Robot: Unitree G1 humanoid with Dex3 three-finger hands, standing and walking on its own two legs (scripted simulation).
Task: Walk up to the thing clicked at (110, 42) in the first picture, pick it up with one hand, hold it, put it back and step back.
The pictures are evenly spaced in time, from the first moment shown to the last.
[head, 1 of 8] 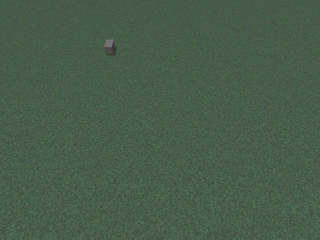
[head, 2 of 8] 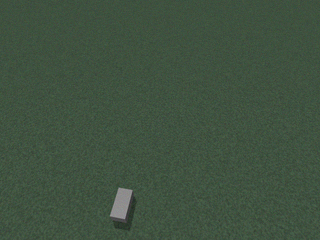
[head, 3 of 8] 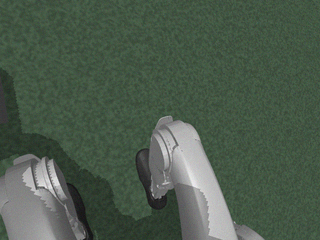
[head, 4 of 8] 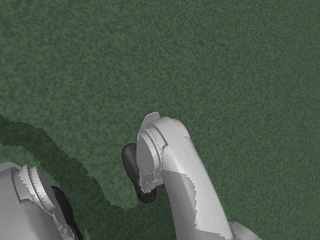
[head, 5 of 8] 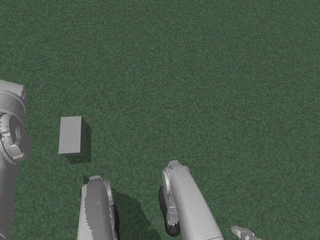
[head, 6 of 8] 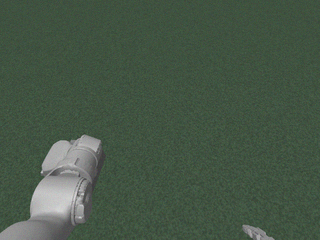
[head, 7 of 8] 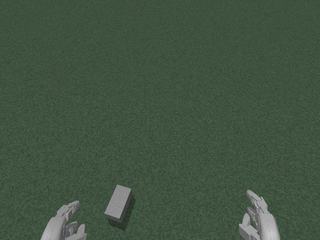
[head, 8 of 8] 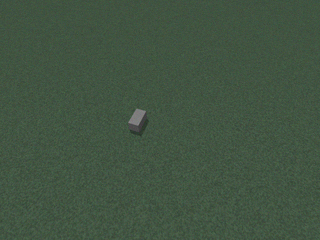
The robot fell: no
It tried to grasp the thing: yes
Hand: left
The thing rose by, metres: 0.65
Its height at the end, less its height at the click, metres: +0.00
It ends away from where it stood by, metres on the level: 0.01
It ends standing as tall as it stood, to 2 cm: yes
